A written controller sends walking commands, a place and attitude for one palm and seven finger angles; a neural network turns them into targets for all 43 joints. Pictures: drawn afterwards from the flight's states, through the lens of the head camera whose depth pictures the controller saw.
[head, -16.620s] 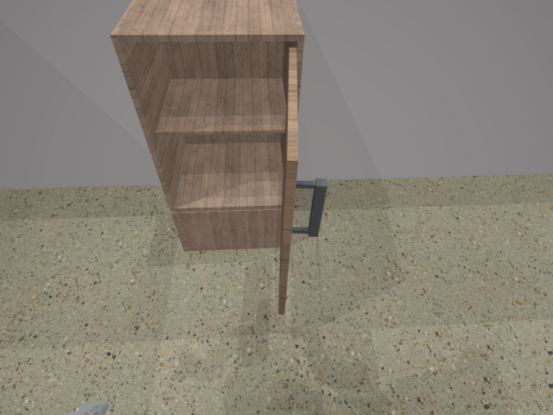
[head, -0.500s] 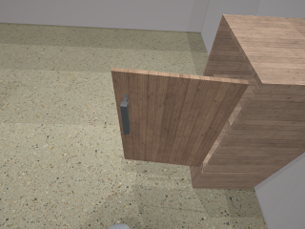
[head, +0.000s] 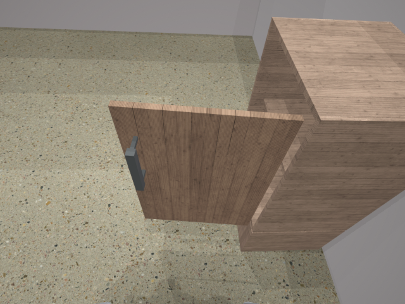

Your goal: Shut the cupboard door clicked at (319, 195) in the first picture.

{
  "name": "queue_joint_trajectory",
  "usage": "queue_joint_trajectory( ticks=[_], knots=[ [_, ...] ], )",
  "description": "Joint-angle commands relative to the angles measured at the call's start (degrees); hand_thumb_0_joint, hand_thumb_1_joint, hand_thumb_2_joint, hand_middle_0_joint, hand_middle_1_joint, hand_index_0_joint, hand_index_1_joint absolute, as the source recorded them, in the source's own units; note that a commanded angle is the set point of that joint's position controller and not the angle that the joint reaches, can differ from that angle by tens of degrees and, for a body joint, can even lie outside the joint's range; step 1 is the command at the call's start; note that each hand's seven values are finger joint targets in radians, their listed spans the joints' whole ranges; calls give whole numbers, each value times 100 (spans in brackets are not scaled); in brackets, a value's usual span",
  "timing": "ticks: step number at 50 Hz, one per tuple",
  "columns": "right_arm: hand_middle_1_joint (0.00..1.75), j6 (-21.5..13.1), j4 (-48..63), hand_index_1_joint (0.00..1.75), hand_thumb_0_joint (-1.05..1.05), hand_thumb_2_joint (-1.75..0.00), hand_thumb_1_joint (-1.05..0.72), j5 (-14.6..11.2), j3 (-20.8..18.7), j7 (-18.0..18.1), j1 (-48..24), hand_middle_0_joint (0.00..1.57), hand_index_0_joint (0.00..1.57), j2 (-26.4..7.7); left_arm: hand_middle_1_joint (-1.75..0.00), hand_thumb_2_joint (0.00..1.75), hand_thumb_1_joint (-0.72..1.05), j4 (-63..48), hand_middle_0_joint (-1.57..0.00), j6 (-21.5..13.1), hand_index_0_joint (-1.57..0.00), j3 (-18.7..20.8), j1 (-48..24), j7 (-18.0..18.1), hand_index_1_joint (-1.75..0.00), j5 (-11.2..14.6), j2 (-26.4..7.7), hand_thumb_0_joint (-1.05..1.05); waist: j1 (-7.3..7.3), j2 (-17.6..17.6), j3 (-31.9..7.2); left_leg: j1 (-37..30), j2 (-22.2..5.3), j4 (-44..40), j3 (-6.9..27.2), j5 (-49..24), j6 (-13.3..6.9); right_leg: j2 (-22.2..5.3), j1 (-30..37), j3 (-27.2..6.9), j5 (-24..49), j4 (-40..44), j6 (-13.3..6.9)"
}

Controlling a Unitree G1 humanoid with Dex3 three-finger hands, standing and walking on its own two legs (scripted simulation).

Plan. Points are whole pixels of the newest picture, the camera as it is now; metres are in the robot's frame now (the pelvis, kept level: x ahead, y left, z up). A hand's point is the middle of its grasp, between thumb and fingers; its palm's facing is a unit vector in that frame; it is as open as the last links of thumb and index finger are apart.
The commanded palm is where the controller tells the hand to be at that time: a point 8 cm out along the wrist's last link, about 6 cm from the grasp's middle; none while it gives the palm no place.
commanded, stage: come to a stop and stand still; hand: left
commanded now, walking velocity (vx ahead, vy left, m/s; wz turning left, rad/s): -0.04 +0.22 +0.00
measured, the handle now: (137, 164) +0.44 +0.18 -0.05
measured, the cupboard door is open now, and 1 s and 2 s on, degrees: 85 85 85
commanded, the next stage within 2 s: look again from close up in 1.70 s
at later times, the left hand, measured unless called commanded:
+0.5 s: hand out of the picture +0.01 +0.21 -0.19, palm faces +0.00 -0.97 -0.23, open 7.4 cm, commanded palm none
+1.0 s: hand out of the picture +0.02 +0.18 -0.17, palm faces -0.01 -0.97 -0.24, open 7.4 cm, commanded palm none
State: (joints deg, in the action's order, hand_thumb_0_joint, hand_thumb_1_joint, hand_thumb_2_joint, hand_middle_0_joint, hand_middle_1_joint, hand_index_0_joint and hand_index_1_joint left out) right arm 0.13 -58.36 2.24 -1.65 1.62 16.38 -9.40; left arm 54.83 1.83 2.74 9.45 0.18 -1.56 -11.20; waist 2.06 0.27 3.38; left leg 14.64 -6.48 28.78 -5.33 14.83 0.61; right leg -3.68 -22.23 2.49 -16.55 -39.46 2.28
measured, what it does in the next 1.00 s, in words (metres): steps on the spot: right foot, then left foot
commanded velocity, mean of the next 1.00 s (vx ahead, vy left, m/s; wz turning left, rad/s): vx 0.00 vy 0.05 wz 0.00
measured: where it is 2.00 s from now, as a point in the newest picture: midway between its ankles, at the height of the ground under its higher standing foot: outside the picture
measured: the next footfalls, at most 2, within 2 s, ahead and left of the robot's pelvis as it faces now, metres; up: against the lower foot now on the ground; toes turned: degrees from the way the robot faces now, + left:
right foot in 0.04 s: +0.07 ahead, -0.16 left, +0.00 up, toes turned +2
left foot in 0.34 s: +0.03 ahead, +0.07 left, +0.00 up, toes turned +4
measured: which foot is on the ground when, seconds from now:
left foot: down 0.00-0.04, up 0.06-0.32, down 0.34-1.00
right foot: up 0.00-0.02, down 0.04-1.00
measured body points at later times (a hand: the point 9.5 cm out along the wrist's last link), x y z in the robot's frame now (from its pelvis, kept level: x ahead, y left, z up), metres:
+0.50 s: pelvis -0.01 +0.01 -0.02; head +0.00 +0.02 +0.43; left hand +0.01 +0.26 -0.17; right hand +0.06 -0.22 -0.16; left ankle -0.01 +0.07 -0.74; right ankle +0.03 -0.16 -0.74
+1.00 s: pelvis +0.01 +0.00 +0.00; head +0.02 -0.02 +0.45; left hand +0.02 +0.24 -0.15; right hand +0.04 -0.23 -0.17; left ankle -0.01 +0.07 -0.74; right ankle +0.03 -0.16 -0.74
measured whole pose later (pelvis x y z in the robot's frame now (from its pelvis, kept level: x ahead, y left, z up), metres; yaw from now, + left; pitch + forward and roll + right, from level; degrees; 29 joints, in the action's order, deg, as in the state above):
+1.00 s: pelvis +0.01 +0.00 +0.00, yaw +0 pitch -2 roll +1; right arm -0.8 -59.8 0.8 0.0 1.3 15.0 -11.3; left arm 61.3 0.3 -1.5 15.5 1.7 -1.1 -9.9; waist 0.0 1.1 2.4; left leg 8.4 3.8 24.7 -6.1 15.2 -4.3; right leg -4.2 -13.5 -4.0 -13.7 -28.4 3.4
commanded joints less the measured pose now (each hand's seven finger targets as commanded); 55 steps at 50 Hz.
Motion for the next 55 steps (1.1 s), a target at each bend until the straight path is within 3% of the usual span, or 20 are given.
queue_joint_trajectory(
  ticks=[1, 2, 3, 4, 5, 8, 9, 11, 15, 16, 17, 18, 19, 21, 23, 25, 30, 33, 45, 55],
  knots=[
    [30, -38, 259, 30, 0, -90, -90, -139, -111, -73, 389, 20, 20, -338, -30, 90, 90, 35, -20, -325, -20, 81, 1027, 139, -30, 5, -711, 0, -335, -633, -718, 840, 140, 565, 105, 820, -37, -981, 1918, -911, 1732, 1771, -258],
    [30, 14, 343, 30, 0, -90, -90, -154, -95, -77, 436, 20, 20, -168, -30, 90, 90, -35, -20, -305, -20, 116, 971, 140, -30, 8, -1056, 0, -293, -1230, -715, 909, 453, 1055, 85, 1708, 36, -1735, 1538, -1563, 2325, 1970, -654],
    [30, 55, 401, 30, 0, -90, -90, -153, -131, -86, 375, 20, 20, -212, -30, 90, 90, -107, -20, -253, -20, 92, 832, 108, -30, -7, -1119, 0, -266, -876, -547, 741, 492, 1401, 207, 1754, -4, -1765, 1056, -1375, 2365, 1898, -839],
    [30, 171, 425, 30, 0, -90, -90, -137, -153, -59, 273, 20, 20, -235, -30, 90, 90, -133, -20, -276, -20, 161, 687, 135, -30, -6, -1172, 0, -289, -1863, -512, 938, 548, 1812, 151, 1905, 55, -1759, 971, -1753, 2423, 2077, -953],
    [30, 189, 401, 30, 0, -90, -90, -123, -168, -62, 232, 20, 20, -383, -30, 90, 90, -169, -20, -279, -20, 137, 593, 168, -30, -1, -1082, 0, -340, -2186, -379, 1137, 495, 2230, 363, 1805, 44, -1762, 1005, -1789, 2634, 2064, -1058],
    [30, 181, 321, 30, 0, -90, -90, -137, -198, -126, 234, 20, 20, -436, -30, 90, 90, -287, -20, -227, -20, 176, 456, 228, -30, -36, -965, 0, -299, -1529, -444, 1213, 580, 2666, 303, 1303, 155, -1537, 1153, -1178, 3007, 1798, -1134],
    [30, 182, 356, 30, 0, -90, -90, -142, -201, -132, 141, 20, 20, -422, -30, 90, 90, -307, -20, -197, -20, 217, 493, 255, -30, -37, -1014, 0, -375, -1216, -515, 1170, 607, 2537, 266, 1336, 169, -1608, 1211, -1222, 3022, 1755, -1237],
    [30, 189, 472, 30, 0, -90, -90, -151, -179, -153, 19, 20, 20, -341, -30, 90, 90, -341, -20, -167, -20, 248, 519, 271, -30, -52, -1108, 0, -398, -1219, -451, 1028, 631, 2164, 263, 1281, 161, -1620, 1035, -1255, 2595, 1787, -1272],
    [30, 121, 322, 30, 0, -90, -90, -173, -155, -137, 534, 20, 20, -222, -30, 90, 90, -383, -20, -68, -20, 232, 322, 251, -30, 8, -1013, 0, -110, -1101, -551, -466, 833, -12, -52, -10, 68, -1103, 247, -961, 1062, 1433, -878],
    [30, 83, 284, 30, 0, -90, -90, -163, -154, -120, 654, 20, 20, -340, -30, 90, 90, -411, -20, -30, -20, 192, 333, 237, -30, 32, -820, 0, -75, -686, -550, -886, 640, -494, 96, -202, -5, -810, -29, -798, 528, 1081, -696],
    [30, 44, 358, 30, 0, -90, -90, -107, -207, -110, 627, 20, 20, -670, -30, 90, 90, -485, -20, 27, -20, 135, 422, 215, -30, 54, -472, 0, -108, 512, -432, -793, -204, -942, 1186, -392, -324, -232, -445, -393, -489, 430, -418],
    [30, 20, 701, 30, 0, -90, -90, -165, -247, -141, 150, 20, 20, -1228, -30, 90, 90, 14, -20, -119, -20, -50, 707, 382, -30, 58, -531, 0, -28, 1738, -555, 163, -306, -340, 386, -675, -252, -119, 490, 149, -549, -378, -376],
    [30, -39, 1017, 30, 0, -90, -90, -134, -75, -162, -682, 20, 20, -1042, -30, 90, 90, -118, -20, -150, -20, -132, 1045, 336, -30, 38, -592, 0, -444, 2034, -273, 977, -135, -591, 894, -510, -464, 5, 751, 162, -482, 105, -383],
    [30, -61, 1159, 30, 0, -90, -90, -75, -28, -108, -383, 20, 20, -873, -30, 90, 90, -108, -20, -57, -20, -133, 851, 260, -30, -40, -614, 0, -322, 1518, -89, 966, -216, -1032, 1333, -70, -240, 156, 687, 183, -493, -24, -414],
    [30, -54, 1150, 30, 0, -90, -90, -110, -65, -73, -289, 20, 20, -976, -30, 90, 90, -71, -20, -75, -20, -174, 833, 212, -30, -14, -541, 0, -304, 727, -25, 674, -288, -1099, 1377, 129, -342, 146, 561, 37, -327, 180, -373],
    [30, -88, 1132, 30, 0, -90, -90, -115, -49, -62, -196, 20, 20, -948, -30, 90, 90, -49, -20, -120, -20, -195, 790, 180, -30, -2, -520, 0, -266, 302, -43, 408, -228, -1069, 1323, -91, -317, 134, 560, -141, -69, 492, -406],
    [30, -82, 1009, 30, 0, -90, -90, -127, -90, -86, -234, 20, 20, -994, -30, 90, 90, 47, -20, -135, -20, -233, 1006, 176, -30, -13, -552, 0, -246, 249, 291, 434, -91, -1543, 1434, 1304, -267, 113, 451, -467, 13, 828, -420],
    [30, -125, 870, 30, 0, -90, -90, -137, -78, -87, -148, 20, 20, -1011, -30, 90, 90, 105, -20, -221, -20, -248, 1056, 180, -30, -4, -545, 0, -196, -138, 93, 60, -9, -1411, 1322, 752, -290, 30, 475, -669, 314, 1095, -434],
    [30, -256, 263, 30, 0, -90, -90, -148, 27, -12, 4, 20, 20, -880, -30, 90, 90, 415, -20, -260, -20, -254, 939, 210, -30, 62, -549, 0, -199, -34, -196, -603, 76, -1065, 890, -1400, -276, -143, 834, -722, 1069, 1246, -366],
    [30, -221, -92, 30, 0, -90, -90, -147, 60, -13, 43, 20, 20, -705, -30, 90, 90, 487, -20, -260, -20, -254, 714, 216, -30, 81, -519, 0, -219, -84, -40, -451, 134, -1033, 752, -825, -288, -188, 964, -816, 1127, 1446, -374]
  ],
)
